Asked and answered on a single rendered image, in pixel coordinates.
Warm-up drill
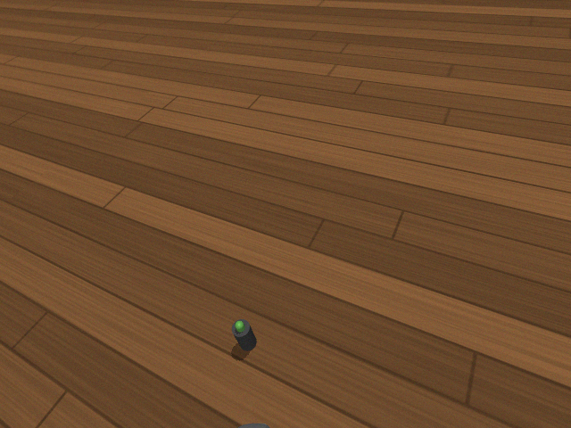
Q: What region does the bottle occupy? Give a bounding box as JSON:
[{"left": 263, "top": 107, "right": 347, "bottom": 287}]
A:
[{"left": 232, "top": 319, "right": 257, "bottom": 351}]

